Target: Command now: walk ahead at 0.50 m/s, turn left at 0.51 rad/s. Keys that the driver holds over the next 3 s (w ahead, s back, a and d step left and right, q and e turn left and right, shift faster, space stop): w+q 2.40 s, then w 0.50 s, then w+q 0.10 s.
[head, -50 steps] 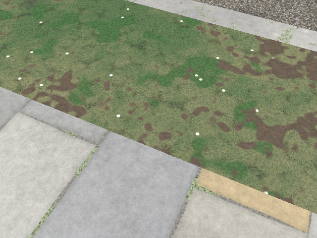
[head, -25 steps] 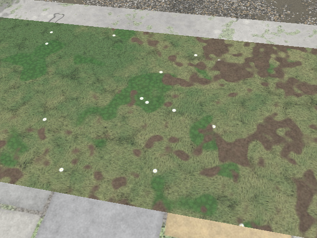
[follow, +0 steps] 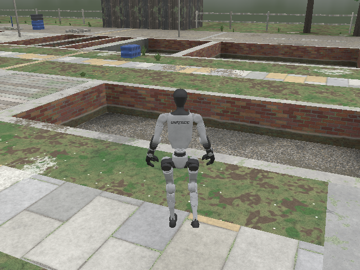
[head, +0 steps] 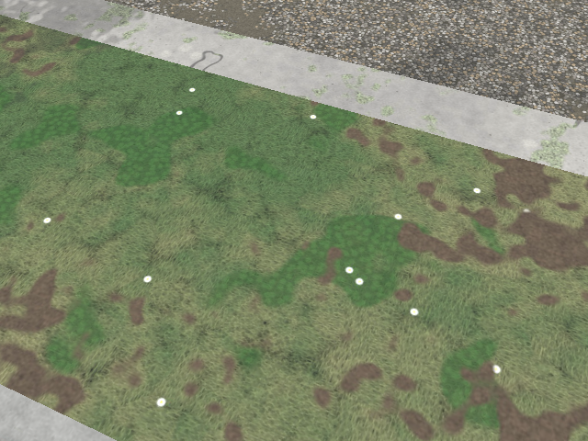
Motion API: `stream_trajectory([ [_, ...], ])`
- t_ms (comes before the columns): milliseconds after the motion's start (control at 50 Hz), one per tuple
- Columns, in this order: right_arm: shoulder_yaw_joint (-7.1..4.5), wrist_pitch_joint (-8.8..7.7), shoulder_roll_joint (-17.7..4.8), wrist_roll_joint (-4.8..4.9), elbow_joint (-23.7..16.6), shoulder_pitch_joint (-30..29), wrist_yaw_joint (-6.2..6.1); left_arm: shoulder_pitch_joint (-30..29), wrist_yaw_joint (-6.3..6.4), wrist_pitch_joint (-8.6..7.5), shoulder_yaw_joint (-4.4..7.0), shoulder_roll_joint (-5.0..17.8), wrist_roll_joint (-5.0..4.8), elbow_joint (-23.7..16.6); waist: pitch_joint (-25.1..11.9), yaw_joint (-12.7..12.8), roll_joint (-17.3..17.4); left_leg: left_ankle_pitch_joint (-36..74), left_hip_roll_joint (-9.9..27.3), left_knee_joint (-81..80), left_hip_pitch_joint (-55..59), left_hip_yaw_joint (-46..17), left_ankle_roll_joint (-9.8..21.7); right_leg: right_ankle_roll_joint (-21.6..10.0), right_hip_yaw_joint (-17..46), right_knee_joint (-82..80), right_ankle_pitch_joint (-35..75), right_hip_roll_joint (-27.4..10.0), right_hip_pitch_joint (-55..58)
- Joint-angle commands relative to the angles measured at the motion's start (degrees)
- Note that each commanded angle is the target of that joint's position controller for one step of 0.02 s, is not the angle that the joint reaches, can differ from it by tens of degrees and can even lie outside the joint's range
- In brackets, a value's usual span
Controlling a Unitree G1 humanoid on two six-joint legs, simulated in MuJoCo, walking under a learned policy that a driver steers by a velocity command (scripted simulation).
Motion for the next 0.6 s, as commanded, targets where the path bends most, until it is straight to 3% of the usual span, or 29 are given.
stream_trajectory([
  [20,-1.65,-0.38,-6.5,-0.40,-4.3,0.6,-0.80,-1.1,0.17,-0.96,2.04,7.1,0.97,-6.0,-4.6,1.2,1.5,11.5,15.6,-14.8,12.1,-21.9,12.6,2.0,2.5,-5.2,2.7,-4.7,-12.9],
  [60,-1.99,-0.48,-7.7,-0.19,-3.9,0.6,-1.41,-1.3,0.60,0.01,1.50,5.5,1.15,-6.2,-3.7,1.7,2.2,15.9,14.0,-15.5,6.6,-17.6,12.4,4.1,0.7,-11.7,5.0,-4.5,-11.0],
  [120,-2.61,-0.01,-9.4,0.43,-2.9,1.9,-2.28,-7.8,0.68,0.10,0.46,3.2,1.23,-7.7,-2.8,-0.7,3.6,12.4,9.8,-14.7,1.8,-12.5,9.1,5.5,-0.6,-26.2,18.5,-2.2,-6.3],
  [160,-2.72,0.55,-9.6,0.59,-2.0,4.6,-2.54,-11.8,0.32,-0.26,0.41,3.3,0.61,-8.5,-3.5,-3.0,4.6,8.3,9.5,-13.5,2.3,-13.5,7.5,5.7,-0.7,-33.3,25.5,0.0,-3.3],
  [200,-2.77,0.98,-9.6,0.91,-1.2,6.4,-2.60,-13.7,-0.04,-0.63,0.87,4.4,-0.10,-9.2,-3.7,-3.7,5.3,4.6,10.7,-11.2,5.2,-16.7,6.7,5.2,0.6,-37.1,25.8,0.7,-2.4],
  [260,-2.75,1.36,-9.0,0.83,-1.1,6.5,-2.79,-12.3,-0.43,-1.32,2.17,6.8,-0.47,-9.2,-4.1,-2.0,7.0,1.1,13.1,-6.0,9.9,-22.7,5.1,2.9,2.4,-40.4,20.3,0.6,0.0],
  [300,-2.08,1.40,-6.7,0.47,-1.7,5.4,-2.65,-4.7,-0.09,-1.81,3.47,8.5,-0.14,-7.5,-6.7,2.3,7.2,2.6,10.5,1.4,8.5,-22.2,2.5,-0.2,1.7,-43.2,18.2,-0.4,10.9],
  [320,-0.77,1.13,-3.1,-0.15,-2.7,5.6,-2.37,3.0,0.41,-2.04,4.40,11.3,0.89,-7.0,-13.5,5.7,2.0,-2.3,7.1,15.9,3.2,-17.9,0.3,-3.8,9.8,-43.0,14.3,-9.1,23.6],
  [340,0.49,0.48,0.7,0.88,-4.4,13.4,-2.30,8.4,0.43,-1.27,5.59,16.5,1.80,-5.4,-20.7,2.9,-15.8,-24.1,-0.9,35.5,-15.7,-9.5,-3.7,-13.5,35.6,-47.7,3.6,-22.4,41.8],
  [360,-0.29,0.36,-4.7,1.89,-3.5,13.9,-2.43,8.9,0.05,-0.90,5.14,12.8,0.35,-5.0,-19.2,3.9,-15.8,-24.2,3.5,44.9,-24.8,-10.0,-4.6,-14.8,46.1,-51.4,-11.7,-24.8,41.7],
  [380,-1.38,0.72,-8.5,1.63,-3.7,7.9,-2.50,6.4,0.31,-0.63,4.04,8.7,0.16,-5.9,-11.8,5.7,-9.1,-18.6,5.7,47.7,-26.7,-9.8,-5.0,-12.1,37.1,-52.4,-12.4,-21.8,35.6],
  [400,-1.61,1.06,-8.7,0.80,-4.5,3.9,-2.60,3.7,0.44,-0.25,3.45,7.3,0.57,-6.0,-7.5,5.3,-5.2,-14.2,7.5,47.0,-25.3,-7.9,-5.2,-10.1,28.1,-52.5,-4.3,-19.1,29.0],
  [420,-1.73,1.11,-8.0,0.22,-5.2,1.8,-2.46,1.8,0.48,0.00,2.97,6.0,0.83,-5.7,-4.5,4.4,-4.5,-11.3,8.9,44.5,-23.9,-7.8,-5.3,-9.5,22.0,-53.5,3.2,-16.6,23.8],
  [480,-1.53,1.91,-4.8,1.05,-5.5,2.5,-1.65,0.6,0.66,-0.40,2.61,4.5,0.73,-4.4,-2.5,2.1,-7.1,-8.3,11.2,40.0,-19.5,-6.2,-5.5,-9.0,11.2,-57.1,12.9,-13.4,17.8],
  [540,-0.98,2.49,-3.0,0.52,-6.7,-0.3,-1.49,1.2,0.66,-0.75,3.43,6.6,0.51,-2.5,-1.2,2.0,-4.9,-5.0,12.0,34.3,-21.8,-5.7,-6.5,-10.5,5.9,-59.4,19.8,-14.6,17.9],
  [600,-0.64,2.23,-2.4,0.55,-7.0,-3.2,-0.83,1.0,0.82,-0.35,3.81,7.9,0.52,-1.3,-1.1,2.6,-4.0,3.1,12.2,25.9,-21.8,-4.6,-6.6,-9.8,-0.3,-59.8,24.5,-14.0,19.8],
])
